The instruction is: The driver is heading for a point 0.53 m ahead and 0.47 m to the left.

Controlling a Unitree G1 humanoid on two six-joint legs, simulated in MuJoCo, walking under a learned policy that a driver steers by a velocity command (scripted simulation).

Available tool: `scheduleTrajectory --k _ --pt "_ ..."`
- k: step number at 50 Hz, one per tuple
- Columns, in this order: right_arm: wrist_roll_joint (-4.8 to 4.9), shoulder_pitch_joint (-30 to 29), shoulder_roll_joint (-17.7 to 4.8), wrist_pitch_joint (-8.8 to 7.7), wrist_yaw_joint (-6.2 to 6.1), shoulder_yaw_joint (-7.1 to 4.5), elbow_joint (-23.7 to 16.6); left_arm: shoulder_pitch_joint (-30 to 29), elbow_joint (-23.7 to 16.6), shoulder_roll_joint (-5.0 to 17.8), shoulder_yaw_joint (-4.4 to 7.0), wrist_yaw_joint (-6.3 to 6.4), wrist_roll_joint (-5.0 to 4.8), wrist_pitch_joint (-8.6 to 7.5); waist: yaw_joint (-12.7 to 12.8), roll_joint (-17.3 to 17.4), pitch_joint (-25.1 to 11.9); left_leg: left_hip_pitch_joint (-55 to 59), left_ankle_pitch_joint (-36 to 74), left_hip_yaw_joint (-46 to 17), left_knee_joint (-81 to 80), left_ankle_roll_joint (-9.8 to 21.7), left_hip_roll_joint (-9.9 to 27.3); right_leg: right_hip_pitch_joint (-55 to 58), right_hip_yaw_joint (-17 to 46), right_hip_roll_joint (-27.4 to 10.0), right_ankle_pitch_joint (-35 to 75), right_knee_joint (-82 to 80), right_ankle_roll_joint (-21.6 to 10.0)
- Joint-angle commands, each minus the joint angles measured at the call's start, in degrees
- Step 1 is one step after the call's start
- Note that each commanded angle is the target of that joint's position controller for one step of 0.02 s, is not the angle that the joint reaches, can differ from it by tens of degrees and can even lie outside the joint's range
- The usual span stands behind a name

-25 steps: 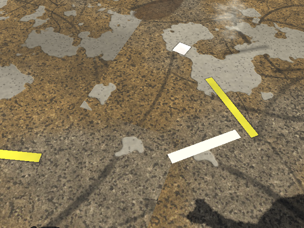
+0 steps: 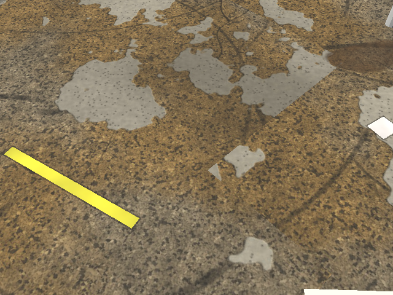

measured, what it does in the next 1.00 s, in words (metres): walks ahead, turning left: left foot, then right foot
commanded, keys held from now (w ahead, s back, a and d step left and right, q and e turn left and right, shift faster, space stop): w+q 0.80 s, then q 0.20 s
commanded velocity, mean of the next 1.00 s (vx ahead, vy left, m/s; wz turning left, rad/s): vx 0.47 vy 0.00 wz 0.59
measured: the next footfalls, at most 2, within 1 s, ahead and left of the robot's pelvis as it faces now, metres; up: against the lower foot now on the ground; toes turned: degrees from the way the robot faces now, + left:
left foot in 0.20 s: +0.27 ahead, +0.15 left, +0.00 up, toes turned +10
right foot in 0.68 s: +0.60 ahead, +0.03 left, +0.00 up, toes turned +28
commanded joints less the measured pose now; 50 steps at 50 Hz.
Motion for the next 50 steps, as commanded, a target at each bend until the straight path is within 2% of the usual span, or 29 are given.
scheduleTrajectory --k 1,4,6,8,9,10,11,12,13,14,15,16,18,20,25,27,30,32,33,34,35,36,37,38,39,41,42,45,50 --pt "-0.06 -4.28 -0.29 -1.03 1.24 0.64 -5.07 -4.31 -3.96 9.18 1.93 0.42 -0.40 -0.72 -0.45 -5.53 1.11 1.14 7.72 1.72 -8.03 0.64 0.24 -0.97 4.14 -15.24 19.09 -6.23 -8.03" --pt "0.09 -8.76 -0.57 -0.91 2.13 0.70 -7.44 -1.67 -2.44 10.72 2.36 0.54 -1.23 0.13 0.49 -5.47 2.38 1.38 6.43 3.63 -13.01 2.20 -0.64 3.33 1.63 -16.81 21.16 -4.92 -6.90" --pt "-0.02 -9.39 -1.71 -0.72 2.57 0.21 -8.64 -1.26 -1.96 11.96 2.74 0.68 -1.74 0.89 -0.55 -6.16 1.90 3.55 1.59 5.66 -14.98 4.04 -2.45 6.38 -0.29 -17.65 30.85 -1.14 -5.78" --pt "-0.36 -4.65 -4.35 -0.24 2.54 -1.21 -8.31 -1.39 -2.06 13.80 3.27 1.13 -2.13 1.72 -4.26 -8.07 -2.34 12.49 -4.16 8.99 -15.45 6.60 -6.62 7.55 -2.56 -17.36 49.53 9.26 -4.51" --pt "-0.25 3.40 -6.71 0.00 2.18 -2.70 -6.33 -2.09 -2.31 13.71 3.13 1.40 -2.33 2.11 -9.05 -7.22 -6.59 23.95 -1.94 9.77 -18.55 8.58 -8.97 4.12 -4.28 -15.94 52.16 19.97 -3.08" --pt "-0.02 13.79 -10.56 0.57 1.14 -4.67 -3.60 -1.43 -2.90 11.97 2.30 1.71 -1.43 1.98 -13.77 -3.70 -11.79 41.64 -0.68 3.78 -19.90 11.20 -7.01 -7.96 -4.51 -13.84 40.69 35.70 -0.82" --pt "0.67 12.99 -17.75 0.28 0.47 -5.63 -3.69 4.61 -6.34 3.23 -0.69 0.72 1.40 0.78 -6.85 13.12 -16.70 62.44 -6.99 -27.52 -22.56 21.59 9.14 -35.23 -2.19 -3.32 -15.12 57.30 2.85" --pt "0.28 15.08 -13.59 -0.63 0.66 -4.25 -5.74 -0.13 -6.90 6.68 -0.55 -0.10 -0.21 -1.38 -10.75 7.58 -26.00 65.50 -17.88 -45.01 -32.27 25.24 13.90 -41.73 11.70 -0.58 -22.06 65.15 2.48" --pt "-0.41 13.19 -10.24 -1.48 0.94 -3.13 -4.93 -6.50 -8.72 10.20 0.45 -0.56 -2.60 -2.47 -11.85 3.85 -17.23 59.87 -15.18 -36.89 -34.22 21.60 12.00 -46.24 12.88 -3.49 -16.27 64.52 1.25" --pt "-0.40 10.01 -9.05 -1.93 0.91 -2.70 -4.85 -7.79 -9.26 9.31 0.02 -0.36 -2.39 -3.06 -9.44 0.41 -11.43 51.27 -10.63 -30.23 -34.53 19.68 9.62 -44.75 12.42 -5.74 -11.17 59.56 0.65" --pt "-0.52 5.92 -7.32 -1.99 0.80 -2.09 -5.35 -7.67 -8.54 9.20 0.16 0.07 -0.90 -3.09 -6.82 -1.96 -7.60 43.03 -3.93 -24.79 -34.95 18.18 7.39 -41.09 12.31 -7.46 -8.34 54.53 1.14" --pt "-1.26 3.35 -6.14 -2.08 0.60 -1.60 -6.20 -6.40 -8.16 9.71 0.55 0.18 -0.12 -2.57 -4.53 -0.62 -6.22 37.10 2.08 -21.35 -35.99 17.70 5.77 -36.66 12.76 -8.63 -6.30 51.68 1.56" --pt "-1.31 1.83 -6.01 -2.26 0.25 -1.51 -6.39 -5.05 -7.81 8.79 0.60 0.14 0.44 -1.30 -2.76 -0.25 -5.12 31.00 7.66 -18.47 -37.91 18.03 4.38 -33.00 11.97 -8.58 -4.67 47.94 3.09" --pt "-1.04 3.01 -7.03 -2.47 -0.43 -1.77 -5.40 -6.86 -8.37 7.12 0.16 0.32 0.84 -0.47 -2.88 -0.71 -3.60 26.77 10.80 -14.96 -38.79 18.02 2.94 -32.51 10.92 -7.78 -0.65 42.71 4.85" --pt "-0.36 7.33 -8.22 -1.86 -1.63 -2.19 -2.81 -18.01 -11.17 4.34 -1.06 -0.32 0.37 -0.73 -7.02 0.81 -1.14 22.95 3.61 -11.15 -37.90 13.66 -1.28 -27.80 10.41 -3.79 17.56 22.25 5.76" --pt "-0.06 9.55 -8.55 -1.68 -1.70 -2.34 -1.60 -20.92 -12.20 4.90 -0.96 -0.77 -0.29 -1.10 -8.12 1.21 -0.84 24.00 0.92 -13.45 -36.83 13.06 -0.33 -26.00 11.00 -2.68 19.26 18.68 5.36" --pt "0.21 11.00 -7.68 -1.17 -1.92 -2.21 -0.55 -21.59 -12.79 6.85 -0.18 -1.32 -0.58 -1.68 -7.75 2.34 -1.15 29.77 -0.61 -18.50 -31.81 12.20 1.57 -25.38 12.75 -2.17 14.75 14.53 3.85" --pt "0.06 10.40 -7.61 -0.72 -2.03 -2.32 -0.44 -18.57 -12.24 7.92 0.52 -1.31 -0.72 -2.14 -5.90 4.39 -1.78 31.57 1.72 -21.06 -28.22 11.25 2.05 -21.39 12.23 -1.83 9.26 13.29 2.12" --pt "0.00 9.72 -6.44 -0.57 -1.96 -1.92 -0.66 -13.99 -11.05 8.72 1.19 -0.99 -0.54 -2.37 -3.41 4.48 -3.67 30.87 3.96 -20.45 -24.50 9.97 0.24 -14.79 11.09 -1.70 9.46 10.88 0.67" --pt "-0.43 9.45 -3.58 -0.71 -1.73 -0.85 -1.33 -7.21 -10.23 10.78 2.04 -0.56 0.35 -2.66 -0.13 2.39 -9.83 27.16 3.35 -17.49 -13.78 8.01 -2.79 -2.39 14.93 -6.84 9.03 11.97 -2.31" --pt "-0.11 14.29 -0.20 -1.02 -1.75 0.25 -2.55 0.62 -9.45 15.39 3.19 -0.07 1.40 -2.42 0.34 -8.81 -19.11 11.19 -11.15 -9.74 5.30 3.65 -9.83 18.66 32.78 -19.63 3.12 11.25 -9.25" --pt "0.88 17.61 -1.79 -1.41 -1.87 0.51 -3.40 3.54 -7.56 14.81 3.35 -0.68 0.10 -1.58 -0.65 -21.72 -22.05 -2.23 -28.62 -6.77 18.17 1.96 -10.19 24.61 53.45 -27.00 -12.69 5.12 -14.19" --pt "1.18 13.97 -7.03 -1.24 -1.89 -0.78 -2.39 0.68 -8.61 9.71 2.02 -0.60 -0.58 -1.24 0.49 -13.79 -13.88 -6.56 -24.43 -7.85 23.02 1.33 -6.57 18.19 49.12 -25.08 -20.65 2.73 -12.05" --pt "0.59 8.86 -8.31 -0.88 -1.86 -1.21 -3.14 -1.97 -9.00 7.69 1.39 -0.28 -0.32 -0.68 0.74 -9.54 -7.90 -6.56 -19.93 -5.48 23.50 1.04 -4.66 11.06 40.05 -22.68 -16.44 2.24 -9.72" --pt "-0.03 6.40 -7.61 -0.72 -1.77 -1.27 -3.75 -4.47 -8.83 6.61 0.90 -0.17 0.10 -0.39 -0.39 -7.30 -3.90 -4.90 -16.63 -4.52 21.26 0.85 -3.04 4.25 33.38 -20.16 -9.35 0.84 -8.88" --pt "0.09 5.79 -5.43 -0.14 -1.36 -1.38 -4.02 -7.11 -8.26 5.00 0.32 0.08 0.70 -0.52 -2.66 -8.91 -0.32 -0.31 -13.36 -3.87 17.11 0.73 -0.63 -3.70 23.90 -16.84 2.72 -1.65 -7.98" --pt "0.21 6.14 -4.11 0.27 -1.33 -1.22 -4.04 -7.71 -7.93 4.91 0.40 0.09 0.58 -0.76 -3.27 -9.13 0.02 1.12 -13.38 -2.91 15.68 0.27 -0.57 -5.51 20.22 -16.34 10.95 -2.06 -8.42" --pt "-0.57 4.75 -1.99 0.93 -1.40 -0.64 -5.56 -8.64 -6.55 7.95 1.46 0.33 0.26 -0.85 -4.32 -8.55 -1.01 1.53 -10.01 -0.60 8.03 -1.52 -0.64 -5.61 11.61 -16.81 33.72 -1.33 -10.06" --pt "-0.60 -0.83 -1.13 0.77 0.67 -0.27 -6.81 -9.27 -5.11 9.61 1.82 1.37 -0.79 1.16 -2.40 -8.14 -3.29 9.54 6.04 3.59 -9.56 -0.46 -2.24 -4.17 1.44 -14.49 34.24 0.15 -7.54"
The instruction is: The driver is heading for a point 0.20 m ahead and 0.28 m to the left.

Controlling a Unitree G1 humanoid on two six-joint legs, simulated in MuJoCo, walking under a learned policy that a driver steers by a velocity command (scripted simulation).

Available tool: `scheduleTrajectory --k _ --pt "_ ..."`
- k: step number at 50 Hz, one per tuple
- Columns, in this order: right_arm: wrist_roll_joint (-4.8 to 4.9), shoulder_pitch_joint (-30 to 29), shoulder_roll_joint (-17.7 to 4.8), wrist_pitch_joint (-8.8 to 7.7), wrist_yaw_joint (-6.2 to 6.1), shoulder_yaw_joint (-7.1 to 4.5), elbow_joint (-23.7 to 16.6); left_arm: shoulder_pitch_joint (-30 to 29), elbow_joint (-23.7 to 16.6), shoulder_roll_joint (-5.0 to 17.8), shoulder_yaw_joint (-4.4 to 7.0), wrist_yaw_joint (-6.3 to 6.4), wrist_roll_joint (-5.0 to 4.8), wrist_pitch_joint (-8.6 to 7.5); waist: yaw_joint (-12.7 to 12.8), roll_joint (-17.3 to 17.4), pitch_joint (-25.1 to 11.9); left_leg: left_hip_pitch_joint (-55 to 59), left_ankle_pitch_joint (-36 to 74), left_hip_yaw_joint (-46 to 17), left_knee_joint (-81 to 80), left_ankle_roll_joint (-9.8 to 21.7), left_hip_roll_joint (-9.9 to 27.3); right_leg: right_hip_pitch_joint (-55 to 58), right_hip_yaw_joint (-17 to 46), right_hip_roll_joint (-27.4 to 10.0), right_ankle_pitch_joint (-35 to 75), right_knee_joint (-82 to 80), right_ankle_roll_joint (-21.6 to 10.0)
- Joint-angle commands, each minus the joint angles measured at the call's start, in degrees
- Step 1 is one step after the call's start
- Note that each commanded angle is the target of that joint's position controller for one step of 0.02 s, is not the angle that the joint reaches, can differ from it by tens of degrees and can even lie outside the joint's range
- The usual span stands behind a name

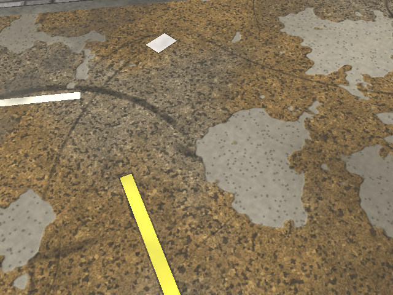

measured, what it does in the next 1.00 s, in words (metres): walks ahead, turning left: left foot, then right foot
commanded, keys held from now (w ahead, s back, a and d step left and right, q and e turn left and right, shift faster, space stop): q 0.78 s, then no key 0.22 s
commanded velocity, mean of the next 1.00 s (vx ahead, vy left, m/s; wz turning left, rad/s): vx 0.05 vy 0.00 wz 0.55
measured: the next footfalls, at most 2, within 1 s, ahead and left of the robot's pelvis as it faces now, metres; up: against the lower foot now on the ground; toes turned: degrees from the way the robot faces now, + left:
left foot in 0.14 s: +0.22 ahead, +0.13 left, +0.00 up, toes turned +6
right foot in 0.58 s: +0.25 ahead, -0.10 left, +0.00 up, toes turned +25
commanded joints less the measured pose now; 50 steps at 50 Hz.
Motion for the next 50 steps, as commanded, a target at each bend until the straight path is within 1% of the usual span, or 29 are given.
scheduleTrajectory --k 1,4,6,7,8,9,10,11,12,13,15,16,20,25,28,29,30,31,32,33,35,38,40,42,45,47,48,49,50 --pt "-0.01 -0.68 -1.71 -0.37 1.47 -0.39 -4.11 -5.17 -4.00 9.80 2.18 0.63 -0.95 -0.10 -1.65 -7.48 -5.64 8.62 6.67 1.90 -8.04 1.01 -0.76 0.13 1.77 -13.59 33.44 -2.08 -7.61" --pt "-0.30 -0.73 -4.28 0.12 2.36 -1.68 -5.43 -5.41 -3.69 11.75 2.92 0.70 -2.42 0.65 -3.00 -7.71 -6.23 11.64 0.95 3.29 -12.51 3.63 -2.42 3.26 1.39 -15.40 36.82 4.21 -6.38" --pt "-0.57 7.19 -7.26 0.17 1.95 -3.50 -3.61 -5.96 -3.97 10.92 2.81 0.83 -2.95 1.11 -7.43 -5.33 -9.82 22.93 4.45 5.14 -19.55 6.73 -6.09 1.31 -1.03 -12.63 38.41 18.10 -3.69" --pt "-0.52 11.95 -11.58 0.24 0.67 -4.94 -3.06 -2.71 -4.13 9.08 2.08 0.56 -1.24 1.02 -9.00 2.28 -13.33 35.17 24.35 -2.67 -21.67 10.14 -1.61 -7.88 -2.20 -8.65 23.99 32.08 0.08" --pt "-1.07 10.13 -16.89 0.44 -0.57 -5.12 -4.82 1.96 -5.87 3.49 0.07 -0.15 2.70 0.93 -3.38 17.23 -18.20 50.11 49.98 -24.29 -16.48 20.65 13.41 -27.53 -0.72 0.41 -27.06 52.86 4.56" --pt "-1.60 9.51 -13.82 -0.20 0.09 -4.01 -6.89 1.75 -5.63 7.10 0.06 -0.81 1.22 0.78 -6.32 11.05 -29.45 51.69 33.51 -35.82 -22.25 26.70 18.00 -30.66 12.26 1.66 -28.25 61.05 4.32" --pt "-1.22 6.56 -11.06 -0.67 0.58 -3.32 -7.17 -3.66 -6.31 9.92 0.86 -0.88 -0.78 1.10 -7.25 4.49 -23.54 46.73 25.40 -29.96 -24.48 23.54 14.75 -33.13 13.50 -0.48 -22.48 60.67 3.55" --pt "-0.14 4.16 -9.45 -0.79 0.46 -2.87 -6.48 -5.60 -6.87 9.20 0.72 -0.41 -0.62 1.51 -5.83 1.36 -17.51 40.63 18.92 -25.08 -25.38 19.88 11.43 -33.94 13.11 -2.16 -18.06 56.75 3.34" --pt "0.29 2.35 -8.25 -0.51 0.17 -2.41 -6.46 -6.33 -6.47 8.79 0.71 0.26 0.09 2.07 -4.75 -0.40 -14.21 34.95 15.08 -22.73 -26.47 17.67 9.45 -32.61 13.26 -3.48 -15.48 52.66 3.56" --pt "-0.07 0.52 -8.25 -0.15 -0.19 -2.29 -6.69 -6.23 -6.69 9.12 0.85 0.57 0.31 2.64 -3.17 0.79 -12.34 29.14 13.55 -21.02 -27.73 16.79 7.76 -29.06 13.26 -3.64 -13.66 49.12 3.75" --pt "-1.31 -1.15 -8.82 0.18 -0.69 -2.50 -7.05 -4.61 -6.12 8.00 0.65 0.66 0.42 3.18 -1.78 2.89 -12.11 24.03 15.20 -18.99 -28.58 16.38 5.66 -24.26 11.94 -1.97 -11.61 44.01 4.46" --pt "-1.34 -0.97 -9.05 0.22 -1.02 -2.65 -6.86 -4.37 -5.93 7.34 0.45 0.81 0.48 3.27 -1.85 3.10 -12.60 23.43 15.96 -18.53 -28.43 16.48 5.20 -23.22 11.86 -1.44 -11.16 41.24 4.95" --pt "-0.73 -0.93 -9.58 1.00 -2.12 -2.99 -6.28 -6.52 -6.58 6.06 0.00 0.90 0.43 3.69 -2.87 3.96 -13.19 21.34 6.04 -19.98 -28.37 15.41 3.60 -20.39 12.89 -0.28 -6.75 32.79 5.86" --pt "-0.59 -0.65 -9.03 1.98 -1.81 -2.89 -5.93 -8.24 -7.91 6.26 0.34 0.16 -0.02 3.01 -4.08 6.58 -11.41 21.55 -2.39 -25.46 -27.36 13.64 2.77 -17.02 13.40 1.17 -6.49 22.97 4.48" --pt "0.45 -1.17 -8.01 2.63 -2.01 -2.53 -5.78 -3.89 -6.89 6.87 1.16 -0.38 0.23 2.34 -1.60 6.10 -10.96 19.25 -3.79 -25.56 -22.97 10.02 -0.41 -7.47 12.41 0.04 1.71 7.03 1.65" --pt "0.28 1.10 -5.36 2.68 -2.06 -1.80 -5.66 -2.23 -7.07 10.72 2.12 -0.07 1.24 2.53 -2.49 -1.55 -11.82 13.52 -15.16 -20.40 -14.04 6.57 -4.72 -1.49 20.99 -10.45 2.26 2.49 -2.14" --pt "0.68 0.97 -5.18 2.24 -2.10 -1.96 -7.33 -3.49 -7.00 15.21 3.07 0.08 2.80 3.12 -4.33 -18.24 -7.52 2.16 -26.67 -7.03 -2.39 3.18 -14.14 -2.78 35.25 -21.23 8.75 -1.97 -10.90" --pt "-0.66 1.97 -9.90 1.56 -2.04 -3.35 -6.47 -5.75 -8.65 12.51 2.55 0.36 3.26 2.79 -3.82 -16.04 -7.44 2.11 -27.29 -8.10 11.05 0.69 -10.01 -6.04 38.40 -24.94 10.77 -2.24 -14.88" --pt "-0.16 3.12 -11.49 1.76 -1.82 -4.20 -4.90 -8.99 -9.74 9.43 1.66 0.90 2.58 2.70 -5.08 -11.90 -6.84 2.82 -23.50 -8.15 16.22 -0.07 -8.96 -6.90 32.28 -21.73 11.40 -0.94 -12.95" --pt "0.05 4.66 -10.34 2.43 -2.02 -4.19 -3.18 -11.19 -10.23 7.85 1.30 1.18 1.64 2.76 -5.86 -9.68 -5.89 2.83 -20.42 -7.06 18.86 -1.16 -8.45 -6.69 26.28 -17.67 10.64 0.09 -10.08" --pt "0.01 4.96 -7.25 3.37 -2.08 -3.43 -2.62 -10.83 -10.25 6.67 0.79 1.67 0.45 3.03 -4.93 -9.32 -4.95 0.95 -16.62 -5.52 23.06 -2.87 -7.68 -4.74 20.36 -15.06 13.85 0.77 -9.19" --pt "0.77 -0.08 -5.00 3.27 -1.80 -2.40 -4.91 -6.90 -9.50 7.56 1.20 2.04 0.96 3.90 -1.72 -11.13 -5.24 -0.48 -14.33 -1.88 15.55 -4.43 -5.55 0.88 15.88 -14.45 16.63 0.58 -10.41" --pt "0.37 -2.10 -3.90 3.10 -1.45 -1.69 -6.04 -5.01 -8.89 9.03 1.80 1.97 0.84 4.34 -0.27 -11.99 -6.87 2.25 -15.64 -1.14 9.04 -4.77 -3.98 3.42 15.22 -15.65 18.96 1.35 -11.21" --pt "-0.12 -2.35 -2.83 2.94 -1.04 -0.95 -6.45 -5.39 -8.68 10.65 2.35 1.39 0.38 4.55 -0.26 -12.72 -7.99 8.59 -17.61 0.53 2.19 -4.04 -3.57 1.76 13.83 -16.34 22.03 1.93 -11.58" --pt "-0.05 -0.78 -3.92 3.05 -0.73 -1.11 -5.51 -5.40 -7.88 11.66 2.63 0.51 -0.77 4.50 -0.71 -13.58 -8.50 15.22 -15.95 2.73 -7.61 -2.54 -4.64 0.95 13.65 -17.15 24.54 3.52 -11.63" --pt "-0.16 2.68 -3.54 3.02 -0.45 -1.15 -3.62 -6.55 -7.25 11.24 2.29 0.36 -1.85 4.47 -3.15 -12.53 -8.46 22.86 -6.06 4.06 -21.54 0.04 -5.60 -1.12 12.47 -16.18 23.75 6.73 -9.66" --pt "-0.27 3.69 -4.37 2.99 -0.52 -1.33 -3.02 -4.38 -5.95 9.68 1.68 0.25 -2.18 4.16 -3.67 -10.64 -8.56 29.36 1.00 2.88 -28.86 1.90 -5.37 -4.52 11.10 -14.88 20.20 8.65 -6.60" --pt "-0.36 4.80 -7.05 3.04 -1.00 -1.77 -3.11 -1.93 -5.38 6.58 0.57 -0.16 -0.46 3.57 -2.84 -3.19 -11.85 39.33 13.81 -5.59 -28.66 3.84 1.25 -10.77 7.43 -11.48 9.44 14.67 -1.52" --pt "-1.31 1.67 -11.42 3.20 -1.64 -2.19 -4.56 -1.16 -7.08 2.89 -0.93 -0.90 2.12 2.75 -0.18 12.13 -12.35 41.96 28.04 -18.37 -25.53 11.79 13.10 -20.86 2.45 -5.12 -13.31 22.39 4.13"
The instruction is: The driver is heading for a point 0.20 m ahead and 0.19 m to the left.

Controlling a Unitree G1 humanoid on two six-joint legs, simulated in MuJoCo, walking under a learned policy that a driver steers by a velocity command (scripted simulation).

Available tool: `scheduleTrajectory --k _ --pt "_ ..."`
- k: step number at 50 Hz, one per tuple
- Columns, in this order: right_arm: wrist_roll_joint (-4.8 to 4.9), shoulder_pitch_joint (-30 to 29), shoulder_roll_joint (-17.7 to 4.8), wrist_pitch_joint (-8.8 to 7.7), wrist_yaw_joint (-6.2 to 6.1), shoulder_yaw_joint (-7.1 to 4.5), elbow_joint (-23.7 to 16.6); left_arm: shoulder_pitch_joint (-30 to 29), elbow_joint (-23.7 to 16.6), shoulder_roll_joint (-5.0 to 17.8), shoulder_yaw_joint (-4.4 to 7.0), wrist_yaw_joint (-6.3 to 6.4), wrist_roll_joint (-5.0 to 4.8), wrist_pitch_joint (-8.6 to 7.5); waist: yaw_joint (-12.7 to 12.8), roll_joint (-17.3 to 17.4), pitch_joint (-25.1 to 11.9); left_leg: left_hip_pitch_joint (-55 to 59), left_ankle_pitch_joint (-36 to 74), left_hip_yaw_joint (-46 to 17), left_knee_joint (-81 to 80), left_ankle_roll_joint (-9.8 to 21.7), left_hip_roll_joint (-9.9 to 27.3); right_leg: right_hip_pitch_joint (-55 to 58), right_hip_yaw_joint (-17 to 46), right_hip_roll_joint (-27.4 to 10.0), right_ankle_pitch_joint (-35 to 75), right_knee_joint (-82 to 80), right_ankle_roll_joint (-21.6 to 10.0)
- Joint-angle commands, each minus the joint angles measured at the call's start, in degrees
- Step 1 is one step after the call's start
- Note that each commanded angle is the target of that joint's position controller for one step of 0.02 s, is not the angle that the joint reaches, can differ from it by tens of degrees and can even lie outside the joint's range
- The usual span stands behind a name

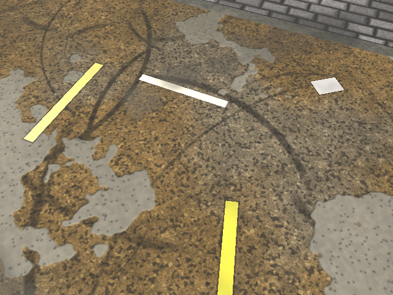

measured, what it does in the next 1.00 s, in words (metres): walks ahead: right foot, then left foot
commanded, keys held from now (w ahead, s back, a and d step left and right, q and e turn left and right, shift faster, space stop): no key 0.04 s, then w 0.24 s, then no key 0.72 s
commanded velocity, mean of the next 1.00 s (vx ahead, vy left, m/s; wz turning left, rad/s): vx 0.12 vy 0.00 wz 0.06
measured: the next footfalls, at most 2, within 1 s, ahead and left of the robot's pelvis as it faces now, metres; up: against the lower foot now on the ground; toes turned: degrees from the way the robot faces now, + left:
right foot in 0.40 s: +0.14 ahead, -0.12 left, +0.00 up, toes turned -1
left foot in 0.74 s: +0.18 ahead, +0.12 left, +0.00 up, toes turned +0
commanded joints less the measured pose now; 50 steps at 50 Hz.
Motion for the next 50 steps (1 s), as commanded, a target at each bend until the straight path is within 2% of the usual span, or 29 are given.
scheduleTrajectory --k 1,2,3,4,5,7,9,12,16,18,19,20,21,22,23,24,26,28,30,32,34,36,37,38,39,40,41,44,50 --pt "-2.20 3.00 -8.77 -1.29 -0.48 -2.01 -3.39 -2.55 -4.49 4.66 0.37 -0.10 1.61 -1.55 -4.09 12.80 -11.53 12.93 30.63 -20.49 -7.53 16.44 20.02 -11.25 4.10 1.30 -16.98 14.48 2.11" --pt "-2.56 1.85 -7.31 -2.24 -0.21 -1.31 -2.38 -3.21 -4.37 6.61 1.10 0.08 0.40 -1.15 -3.48 11.15 -9.48 10.79 27.55 -18.22 -8.54 16.31 18.11 -11.65 5.51 1.11 -17.11 19.42 2.32" --pt "-1.78 1.74 -7.62 -2.83 -0.26 -1.49 -1.10 -1.92 -3.41 6.50 1.30 0.17 0.23 -0.83 -3.24 11.13 -9.35 11.43 16.70 -16.38 -10.04 14.27 15.46 -13.41 5.47 1.21 -15.03 21.14 2.22" --pt "-0.61 3.12 -9.24 -3.14 -0.29 -2.01 -0.06 -1.33 -2.76 7.55 1.77 0.25 0.36 -0.61 -4.31 11.81 -7.74 12.35 5.28 -17.13 -12.28 13.35 14.79 -16.69 4.81 1.71 -12.73 23.33 2.25" --pt "-0.08 4.03 -9.63 -3.39 -0.51 -2.03 1.01 -1.49 -2.64 8.03 2.10 0.23 0.24 -0.62 -4.66 11.62 -5.74 11.38 -4.05 -18.16 -14.49 13.04 14.45 -18.53 5.34 1.45 -9.48 24.98 1.94" --pt "-0.13 4.15 -8.36 -3.83 -0.91 -1.54 1.92 -1.94 -2.60 7.01 1.99 -0.10 -0.61 -1.47 -4.51 11.55 -2.46 10.15 -13.99 -19.11 -18.24 12.67 13.62 -20.90 5.20 1.55 -4.35 24.18 0.97" --pt "-0.26 3.65 -7.47 -4.56 -1.13 -1.34 2.27 -2.70 -2.49 5.90 1.66 -0.33 -0.70 -2.68 -4.43 10.78 -1.50 10.31 -12.63 -17.95 -19.38 12.25 13.13 -20.43 5.17 1.40 -1.28 19.00 -0.06" --pt "0.04 3.84 -8.60 -5.63 -0.88 -1.80 3.10 -3.72 -2.39 4.04 0.84 -0.91 -0.45 -4.12 -4.78 9.54 -1.75 8.98 -8.95 -15.75 -19.49 12.29 12.99 -15.83 4.51 1.83 1.18 9.86 -1.14" --pt "0.33 5.11 -9.52 -5.83 0.09 -2.02 4.79 -4.09 -2.56 4.31 0.43 -1.61 -0.49 -4.72 -4.84 8.24 -0.46 4.77 -5.42 -14.70 -17.60 12.71 13.19 -8.89 3.30 3.22 2.38 2.49 -2.44" --pt "0.47 4.11 -9.01 -5.31 0.25 -1.71 5.48 -0.49 -1.53 4.25 0.45 -1.75 0.01 -4.96 -1.96 6.93 -2.06 1.61 1.53 -12.76 -13.09 11.05 11.82 -0.29 2.19 4.79 8.77 -2.85 -3.25" --pt "0.18 4.17 -7.83 -5.09 0.19 -1.27 5.81 2.37 -0.51 4.76 0.72 -1.60 0.24 -4.88 -0.56 6.45 -3.63 0.13 3.75 -11.96 -10.21 9.52 10.39 4.90 2.20 5.48 10.46 -4.67 -3.61" --pt "-0.42 4.33 -5.42 -5.05 0.10 -0.41 6.16 5.00 -0.21 5.80 0.94 -1.19 0.32 -4.79 0.63 4.98 -5.27 -1.98 2.90 -9.90 -5.71 6.83 7.99 10.30 5.29 2.89 13.43 -6.59 -4.52" --pt "-1.97 5.34 -1.80 -5.20 -0.03 0.77 5.57 6.58 -0.84 10.35 1.54 -0.70 0.75 -4.58 -0.44 -5.43 -7.59 -5.66 -5.83 -3.96 6.42 2.42 1.70 14.75 16.12 -6.74 25.12 -9.25 -7.20" --pt "-1.39 6.60 -2.64 -5.25 -0.90 0.55 4.39 7.89 -0.24 13.56 2.36 -0.77 1.02 -3.95 -0.17 -16.53 -9.33 -13.83 -18.45 -0.07 16.58 -0.93 -1.94 16.89 29.18 -15.11 19.82 -14.53 -15.57" --pt "-0.61 5.42 -7.92 -4.90 -1.39 -0.81 4.76 8.41 -0.44 10.67 1.63 -0.96 0.67 -3.96 1.41 -11.31 -7.38 -17.95 -24.13 -2.34 26.28 -2.20 -0.54 16.41 32.91 -16.05 14.69 -16.96 -18.37" --pt "-0.05 5.52 -9.00 -4.46 -1.45 -1.47 5.36 6.71 -0.46 9.06 0.98 -1.01 0.58 -4.15 0.52 -7.99 -5.78 -20.12 -21.49 -3.78 31.05 -2.27 0.87 15.31 30.07 -14.68 13.49 -16.74 -17.31" --pt "-0.25 5.94 -7.29 -3.32 -1.73 -1.51 6.78 1.68 -1.12 6.83 0.18 -0.99 0.47 -4.26 -1.37 -4.44 -4.00 -19.38 -14.77 -3.95 30.40 -2.74 3.46 11.97 23.14 -11.40 16.84 -17.33 -14.80" --pt "-0.33 6.43 -4.50 -2.95 -1.88 -1.00 7.94 -1.24 -0.94 4.17 -0.81 -0.51 1.29 -4.23 -2.90 -4.96 -4.13 -12.43 -8.23 -3.52 24.96 -3.73 4.22 7.27 15.93 -7.39 24.94 -17.62 -13.54" --pt "-0.50 6.72 -2.89 -2.97 -1.93 -0.49 8.82 -2.85 -0.46 3.81 -1.00 -0.23 1.50 -4.03 -3.52 -5.62 -5.57 -6.02 -4.95 -2.13 16.96 -4.51 3.87 5.49 10.58 -4.65 32.20 -16.13 -13.30" --pt "-0.59 4.71 -2.96 -2.93 -1.96 -0.27 8.72 -1.58 0.79 5.29 -0.64 -0.25 1.20 -3.53 -2.30 -5.54 -6.70 -2.51 -3.03 -0.91 10.81 -4.69 3.09 6.28 9.85 -4.66 35.80 -14.64 -13.89" --pt "-0.22 4.22 -3.89 -2.67 -1.97 -0.46 9.03 -1.31 1.86 5.92 -0.54 -0.42 0.64 -2.96 -2.07 -4.89 -6.98 0.17 0.46 -0.61 5.82 -4.33 2.90 6.49 11.04 -5.59 34.12 -13.83 -14.28" --pt "-0.65 4.57 -3.93 -2.61 -1.92 -0.42 9.66 -2.20 2.77 4.87 -1.00 -0.66 -0.14 -2.64 -3.52 -3.43 -5.83 5.43 9.55 -0.38 -4.17 -2.82 2.72 4.15 11.06 -4.32 25.21 -12.93 -12.14" --pt "-1.32 3.84 -5.43 -2.63 -2.10 -0.63 9.48 -0.54 3.64 3.71 -1.42 -0.82 0.10 -2.87 -3.19 -1.54 -5.40 8.77 16.02 -2.84 -6.49 -1.82 4.36 2.32 11.09 -2.85 18.33 -12.90 -9.63" --pt "-1.32 3.46 -8.29 -2.59 -2.47 -1.17 9.05 0.94 3.95 2.84 -1.80 -1.10 1.34 -3.23 -1.73 2.33 -5.77 11.82 24.21 -5.81 -5.19 -0.55 7.63 0.40 9.62 -0.18 10.23 -11.97 -7.18" --pt "-0.59 1.55 -10.15 -2.48 -2.47 -1.72 10.00 3.96 4.44 2.68 -1.72 -1.25 1.56 -3.26 1.31 7.67 -5.41 10.29 21.05 -5.41 -2.04 1.62 6.89 0.51 7.11 3.24 7.04 -13.08 -5.39" --pt "-0.36 0.75 -7.27 -2.59 -2.06 -1.38 9.96 1.79 4.89 3.57 -1.79 -1.14 1.52 -3.10 -1.06 6.23 -4.81 8.77 18.37 -4.63 -2.04 1.63 5.56 2.09 5.90 4.00 7.27 -11.76 -4.20" --pt "-0.72 0.73 -5.51 -2.77 -1.94 -0.90 10.52 0.38 4.89 3.79 -1.70 -0.98 1.15 -2.92 -1.55 5.16 -4.53 8.64 19.03 -4.64 -2.43 1.11 5.32 1.94 5.69 4.05 9.31 -11.00 -4.05" --pt "-0.67 1.24 -5.40 -3.57 -1.76 -0.82 12.64 0.65 5.70 3.93 -1.66 -0.43 0.87 -1.90 -1.45 5.50 -5.49 9.04 23.80 -4.13 -1.87 0.68 4.73 4.15 5.46 3.67 16.77 -9.45 -4.14" --pt "-0.42 -0.30 -5.66 -3.75 -1.81 -0.70 16.08 0.41 7.73 4.11 -1.47 0.17 0.61 -0.82 -1.42 3.09 -5.58 8.80 24.27 -3.69 -2.06 1.12 4.26 6.48 5.23 3.44 19.11 -9.08 -3.64"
